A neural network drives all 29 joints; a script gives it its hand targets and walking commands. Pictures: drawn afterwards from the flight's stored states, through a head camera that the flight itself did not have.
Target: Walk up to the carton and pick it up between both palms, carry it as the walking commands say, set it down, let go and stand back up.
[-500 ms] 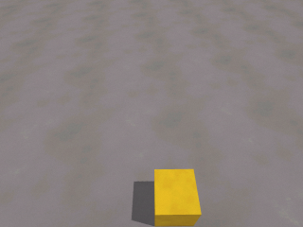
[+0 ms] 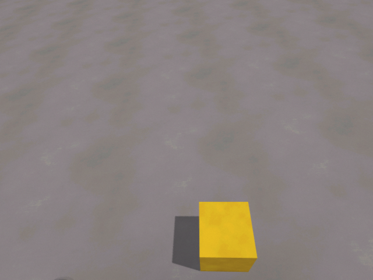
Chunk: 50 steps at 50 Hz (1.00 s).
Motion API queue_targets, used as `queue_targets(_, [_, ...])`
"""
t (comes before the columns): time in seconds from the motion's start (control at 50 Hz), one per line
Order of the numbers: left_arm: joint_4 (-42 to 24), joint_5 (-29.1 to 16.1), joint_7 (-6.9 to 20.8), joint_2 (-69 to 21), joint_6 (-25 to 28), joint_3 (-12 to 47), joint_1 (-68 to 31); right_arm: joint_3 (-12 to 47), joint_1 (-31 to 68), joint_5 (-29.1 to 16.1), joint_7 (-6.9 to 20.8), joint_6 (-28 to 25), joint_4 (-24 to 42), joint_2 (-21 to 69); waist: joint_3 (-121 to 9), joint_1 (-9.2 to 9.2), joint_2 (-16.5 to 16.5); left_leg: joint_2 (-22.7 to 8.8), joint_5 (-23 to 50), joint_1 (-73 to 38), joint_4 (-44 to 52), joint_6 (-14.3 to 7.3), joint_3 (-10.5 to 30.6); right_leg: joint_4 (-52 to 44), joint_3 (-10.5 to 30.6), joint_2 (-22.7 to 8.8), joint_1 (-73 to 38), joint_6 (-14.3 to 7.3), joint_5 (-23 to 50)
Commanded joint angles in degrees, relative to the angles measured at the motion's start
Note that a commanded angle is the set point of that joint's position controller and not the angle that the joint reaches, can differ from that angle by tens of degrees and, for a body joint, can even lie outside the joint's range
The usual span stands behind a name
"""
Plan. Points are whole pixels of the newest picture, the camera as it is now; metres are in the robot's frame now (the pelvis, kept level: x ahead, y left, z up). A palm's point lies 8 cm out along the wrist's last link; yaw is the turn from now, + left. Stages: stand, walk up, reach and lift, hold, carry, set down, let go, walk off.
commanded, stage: walk up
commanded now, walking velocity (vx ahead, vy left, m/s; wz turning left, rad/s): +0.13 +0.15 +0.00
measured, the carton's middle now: (223, 237) +0.42 -0.12 -0.64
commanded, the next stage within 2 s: none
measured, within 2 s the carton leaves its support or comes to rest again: neither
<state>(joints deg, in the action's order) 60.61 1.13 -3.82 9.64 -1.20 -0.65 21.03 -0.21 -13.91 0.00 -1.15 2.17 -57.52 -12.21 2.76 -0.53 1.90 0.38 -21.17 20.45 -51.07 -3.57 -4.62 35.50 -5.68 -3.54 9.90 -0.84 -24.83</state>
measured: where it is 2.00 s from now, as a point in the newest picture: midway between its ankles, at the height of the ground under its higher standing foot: outside the picture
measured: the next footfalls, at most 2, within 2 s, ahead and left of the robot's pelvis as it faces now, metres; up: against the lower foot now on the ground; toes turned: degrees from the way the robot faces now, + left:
left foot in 0.06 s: +0.06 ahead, +0.12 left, +0.00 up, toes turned +6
right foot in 0.54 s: -0.01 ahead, -0.11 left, +0.00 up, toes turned -2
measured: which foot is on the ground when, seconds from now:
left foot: up 0.00-0.04, down 0.06-1.00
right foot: down 0.00-0.10, up 0.12-0.52, down 0.54-0.92, up 0.94-1.00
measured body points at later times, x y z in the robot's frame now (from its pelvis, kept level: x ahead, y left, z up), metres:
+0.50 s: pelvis -0.01 +0.03 +0.01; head +0.00 +0.03 +0.46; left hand +0.00 +0.26 -0.14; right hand +0.04 -0.20 -0.14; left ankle +0.02 +0.11 -0.73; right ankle -0.07 -0.11 -0.71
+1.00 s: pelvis -0.03 +0.01 +0.01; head -0.03 +0.00 +0.46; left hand +0.00 +0.23 -0.14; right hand -0.01 -0.24 -0.14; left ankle +0.02 +0.11 -0.73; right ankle -0.07 -0.12 -0.69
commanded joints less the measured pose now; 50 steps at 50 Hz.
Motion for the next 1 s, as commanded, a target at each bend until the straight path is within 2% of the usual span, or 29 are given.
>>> queue_targets(0.0, [-1.8, 0.7, 1.0, 9.0, 2.3, -1.4, 4.5, -1.5, -3.2, 0.3, 1.5, -1.9, 1.2, -3.4, -2.3, 1.66, -13.1, -1.7, 6.9, -16.5, 30.5, 1.0, 0.7, -1.1, 8.5, -10.7, 0.3, -4.7, 40.3])
queue_targets(0.02, [-2.3, 0.5, 1.5, 4.9, 2.8, -0.1, 6.2, -3.5, -7.5, 1.3, 1.0, -2.7, 0.0, -8.6, -8.3, 2.98, -1.7, -12.0, 14.6, -27.8, 31.7, -1.3, 13.5, 8.5, 5.7, -5.0, 11.6, -2.1, 18.5])
queue_targets(0.04, [-3.0, 0.2, 1.2, 0.6, 2.6, -0.2, 6.7, -3.6, -7.6, 1.3, 0.2, -2.9, 0.0, -11.5, -8.2, 0.48, 5.8, -23.0, 49.7, -23.4, 31.5, -3.6, 22.0, 15.8, 3.4, 1.1, 13.3, 1.4, -7.9])
queue_targets(0.06, [-1.0, -0.8, 0.6, 0.8, 1.0, -0.9, 8.7, -3.2, -4.5, 0.7, -0.1, -4.0, 0.9, -9.8, -7.8, -1.7, -1.1, -24.6, 62.3, -21.0, 31.0, -1.3, 20.5, 12.8, 8.1, 0.0, 8.5, 1.8, -11.0])
queue_targets(0.1, [-2.3, -1.5, 1.4, 3.6, 0.1, -1.5, 3.0, -3.5, -3.5, 0.2, -1.1, -4.1, 1.5, -7.4, -5.8, 1.51, 1.5, -23.6, 57.5, -20.2, 30.5, -6.3, 17.3, 15.9, 7.5, 0.1, 9.4, 2.0, -8.6])
queue_targets(0.12, [-2.5, -0.7, 1.8, 4.1, -0.4, -1.4, -0.1, -2.7, -2.8, 0.6, -1.2, -3.9, 1.3, -6.5, -3.2, 1.49, 0.9, -20.3, 46.8, -17.1, 32.5, -5.5, 13.9, 16.6, 7.1, -0.1, 9.0, 2.0, -7.7])
queue_targets(0.14, [-1.7, 0.2, 2.0, 3.5, -0.3, -1.0, 2.1, -2.5, -3.7, 1.4, -1.0, -4.2, 0.2, -5.7, -2.0, 2.03, 2.5, -19.1, 23.5, -17.1, 36.8, -6.3, 14.9, 18.4, 6.2, -0.4, 9.4, 1.2, -6.4])
queue_targets(0.16, [-2.2, -0.1, 2.0, 3.6, -0.6, -1.4, 0.6, -1.5, -0.5, 0.8, -1.5, -3.8, 0.5, -4.5, 1.4, 1.06, 1.3, -18.8, 32.8, -12.9, 35.8, -6.0, 14.5, 15.5, 7.3, -0.1, 8.3, 1.5, -5.0])
queue_targets(0.18, [-1.9, 0.2, 1.8, 2.9, -0.6, -1.0, 1.2, -2.1, -2.9, 0.9, -1.2, -4.1, 0.1, -4.9, 1.3, 1.07, 1.2, -18.4, 28.3, -15.1, 38.2, -4.8, 15.1, 15.1, 7.3, -0.7, 9.2, 0.9, -3.0])
queue_targets(0.22, [-1.1, -0.3, 1.7, 3.0, -0.8, -1.1, 3.0, -1.5, 0.0, 0.4, -1.2, -4.0, 0.6, -4.8, 1.4, -0.12, -0.8, -17.7, 36.6, -13.4, 36.3, -5.0, 12.2, 13.7, 7.5, 0.3, 6.8, 1.5, -3.3])
queue_targets(0.24, [-1.2, -0.4, 1.8, 2.6, -1.0, -0.9, 2.7, -1.5, -1.5, 0.6, -1.4, -3.9, 0.5, -5.0, 1.0, 0.08, 1.8, -16.7, 35.4, -15.2, 36.6, -3.3, 12.1, 11.5, 7.3, 0.2, 6.5, 1.5, -2.7])
queue_targets(0.28, [-1.8, -0.5, 1.7, 2.6, -1.2, -0.8, 1.7, -1.7, -2.6, 0.6, -1.3, -3.9, 0.5, -4.6, 1.9, 0.52, 0.1, -16.6, 35.2, -16.4, 36.8, -2.4, 11.4, 8.4, 7.8, -0.4, 7.0, 2.0, -1.8])
queue_targets(0.36, [-1.6, -0.4, 1.2, 2.0, -0.4, -0.1, 1.4, -2.0, -0.3, 0.7, -1.3, -3.3, 1.1, -4.6, -1.8, 0.51, -0.1, -16.4, 32.8, -19.3, 33.9, -5.7, 11.4, -1.1, 6.0, 0.2, 5.2, 1.7, -0.4])
queue_targets(0.4, [-1.0, -0.3, 1.0, 2.1, 0.0, 0.0, 2.4, -1.9, 0.7, 0.3, -1.1, -2.6, 0.2, -5.0, -1.3, -0.23, 3.0, -14.5, 30.1, -18.3, 32.8, -4.7, 10.3, -8.3, 4.9, 0.4, 2.1, 2.0, 3.9])
queue_targets(0.42, [-0.3, -0.1, 0.8, 1.1, 0.2, 0.3, 4.1, -1.9, 1.2, 0.2, -1.0, -2.3, 0.7, -5.0, -1.3, -1.08, 1.6, -13.5, 26.6, -18.7, 30.4, -4.0, 8.6, -15.3, 4.5, 0.4, 0.0, 1.5, 8.4])
queue_targets(0.46, [0.9, 0.3, 0.6, 2.8, 1.0, 0.1, 3.5, -2.1, 0.4, -0.1, -0.3, -1.9, 1.4, -2.8, 1.5, -1.65, -8.3, -8.9, 14.2, -11.7, 30.8, -1.2, 9.3, -19.8, 8.2, -2.2, -3.5, -0.6, 16.8])
queue_targets(0.52, [0.7, 0.6, 1.0, 5.5, 1.6, 0.2, -2.5, -2.1, -0.5, 0.1, -0.1, -1.6, 0.6, -1.4, 6.8, 1.04, -13.0, -3.1, 8.6, -12.7, 29.4, 1.8, 4.7, -25.6, 16.7, -6.8, 5.3, -3.6, 10.5])
queue_targets(0.64, [1.0, 0.9, 1.3, 4.4, 1.7, 1.2, -2.1, -2.3, -2.3, 0.4, 0.2, -1.7, -1.0, -3.2, 5.9, 1.38, -11.3, -4.3, 7.8, -16.5, 29.4, 1.4, 4.3, -26.6, 17.2, -4.9, 11.7, -3.1, -3.0])
queue_targets(0.66, [1.2, 1.2, 1.3, 4.3, 1.5, 1.3, -1.5, -2.2, -0.8, 0.7, 0.1, -1.5, -0.6, -2.8, 8.9, 1.1, -9.4, -4.1, 6.7, -14.7, 29.1, 2.0, 3.9, -27.7, 18.3, -4.8, 12.8, -2.7, -3.8])
queue_targets(0.7, [1.1, 0.8, 1.4, 4.3, 1.7, 1.1, -1.4, -2.2, -2.8, 0.5, 0.0, -1.6, -1.0, -2.6, 6.9, 1.24, -12.6, -4.9, 7.5, -15.8, 29.5, 1.6, 4.7, -26.7, 17.2, -4.3, 12.0, -2.4, -2.3])
queue_targets(0.72, [0.8, 0.8, 1.4, 4.7, 1.4, 1.2, -1.9, -1.9, -3.0, 0.5, -0.1, -1.6, -1.7, -3.2, 8.9, 1.29, -9.3, -4.8, 6.7, -13.9, 30.5, 2.1, 5.0, -25.8, 16.1, -3.9, 12.0, -2.1, -2.6])
queue_targets(0.78, [0.7, 0.6, 1.4, 5.0, 1.5, 1.2, -1.2, -1.6, -3.1, 0.6, 0.0, -1.7, -2.6, -2.6, 8.0, 0.91, -12.1, -4.8, 7.8, -13.3, 29.0, 2.5, 3.9, -26.0, 16.2, -4.4, 11.6, -2.1, -2.3])
queue_targets(0.8, [1.3, 1.1, 1.7, 6.5, 0.9, 0.0, -1.7, -3.5, -5.4, 0.1, -0.6, -1.9, -1.8, -4.5, 6.2, 2.64, -11.6, -7.5, 1.0, -12.9, 27.4, 2.1, 3.2, -21.7, 14.6, -4.5, 13.2, -2.5, -9.4])
queue_targets(0.82, [-2.1, 1.3, 3.2, 10.1, -0.4, -1.1, -5.2, -5.4, -10.7, 1.2, -1.2, -1.3, -1.4, -10.7, 4.5, 4.97, -13.3, -13.5, -14.9, -18.6, 30.9, -1.7, 14.7, -12.4, 10.5, -0.5, 24.8, -0.5, -18.5])
queue_targets(0.84, [-3.4, 0.9, 4.1, 8.7, -0.9, -1.5, -7.6, -6.7, -14.7, 1.7, -2.2, -1.3, -2.5, -14.3, 4.0, 5.8, -1.6, -25.3, -23.2, -17.3, 42.3, -5.0, 29.8, 5.7, 5.3, 3.0, 27.7, 1.4, -10.0])
queue_targets(0.86, [-4.0, 1.2, 4.5, 6.6, -0.6, -2.2, -7.8, -7.6, -12.8, 1.6, -2.9, -1.5, -2.5, -14.6, 4.2, 5.2, 5.9, -32.0, -24.3, -13.0, 48.8, -9.4, 34.8, 22.9, 4.9, 0.8, 26.7, 2.8, -6.4])
queue_targets(0.9, [-3.8, 1.0, 5.0, 8.5, -1.0, -2.5, -6.3, -8.0, -7.4, 1.7, -3.2, -2.4, -1.1, -15.3, 4.4, 1.99, 1.3, -32.3, -21.2, -7.1, 48.5, -10.6, 32.0, 28.9, 9.6, -1.8, 22.2, 2.2, -3.8])
queue_targets(0.94, [-3.3, 1.0, 5.3, 6.9, -0.8, -2.1, -2.9, -7.3, 1.3, 1.3, -2.5, -3.3, 2.0, -12.6, 4.3, -1.43, 2.4, -26.8, -17.0, 0.4, 46.8, -6.4, 22.1, 22.7, 10.2, -4.0, 13.1, 1.8, -1.3])
queue_targets(0.98, [-2.4, 0.7, 5.2, 4.5, -0.7, -1.2, -1.7, -6.7, 1.8, 1.2, -1.4, -3.5, 2.3, -10.5, 4.7, -1.22, 1.3, -20.6, -7.4, -2.1, 43.9, -3.9, 13.9, 8.6, 6.2, -2.7, 9.3, 2.6, -0.1])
